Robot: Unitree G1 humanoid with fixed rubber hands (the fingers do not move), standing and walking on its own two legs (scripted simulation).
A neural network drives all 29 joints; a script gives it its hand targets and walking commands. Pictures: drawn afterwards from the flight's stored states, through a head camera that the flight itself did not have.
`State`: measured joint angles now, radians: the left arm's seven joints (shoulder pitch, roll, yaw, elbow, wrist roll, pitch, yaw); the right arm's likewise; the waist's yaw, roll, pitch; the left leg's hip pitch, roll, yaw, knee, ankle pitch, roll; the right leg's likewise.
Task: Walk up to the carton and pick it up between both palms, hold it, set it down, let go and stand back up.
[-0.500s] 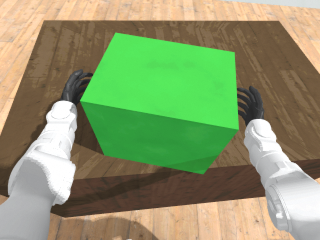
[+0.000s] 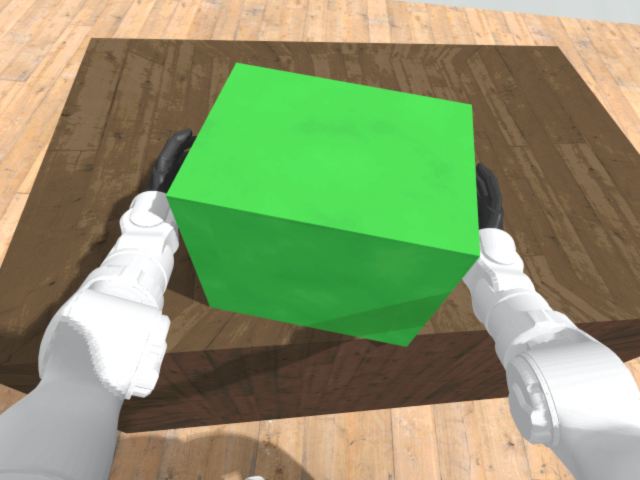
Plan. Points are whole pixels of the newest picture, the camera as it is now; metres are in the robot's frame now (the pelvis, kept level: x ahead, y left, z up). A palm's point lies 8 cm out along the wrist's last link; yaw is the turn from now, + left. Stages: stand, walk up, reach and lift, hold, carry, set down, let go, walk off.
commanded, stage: reach and lift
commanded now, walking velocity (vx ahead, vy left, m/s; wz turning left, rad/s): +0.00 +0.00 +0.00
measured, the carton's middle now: (328, 215) +0.46 -0.02 +0.03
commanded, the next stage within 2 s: none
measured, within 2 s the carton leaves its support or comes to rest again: neither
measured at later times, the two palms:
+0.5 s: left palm (168, 192) +0.48 +0.19 +0.07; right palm (482, 225) +0.42 -0.21 +0.06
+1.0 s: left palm (170, 192) +0.48 +0.19 +0.07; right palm (481, 225) +0.42 -0.21 +0.06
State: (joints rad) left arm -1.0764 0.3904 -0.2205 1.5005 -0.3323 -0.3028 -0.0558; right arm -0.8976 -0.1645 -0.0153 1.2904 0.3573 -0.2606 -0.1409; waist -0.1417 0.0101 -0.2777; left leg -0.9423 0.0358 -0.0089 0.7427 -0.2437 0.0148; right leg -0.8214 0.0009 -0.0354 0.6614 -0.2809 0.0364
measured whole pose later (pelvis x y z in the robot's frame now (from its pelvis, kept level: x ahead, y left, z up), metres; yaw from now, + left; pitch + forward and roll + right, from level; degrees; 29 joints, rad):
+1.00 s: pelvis +0.01 +0.00 +0.01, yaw +0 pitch +24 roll -4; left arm -1.04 0.36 -0.13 1.46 -0.24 -0.31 -0.06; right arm -0.86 -0.13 -0.16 1.25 0.24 -0.26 -0.20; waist -0.13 -0.01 -0.26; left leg -0.89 0.04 -0.02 0.70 -0.23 0.01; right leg -0.76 0.00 -0.04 0.61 -0.27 0.03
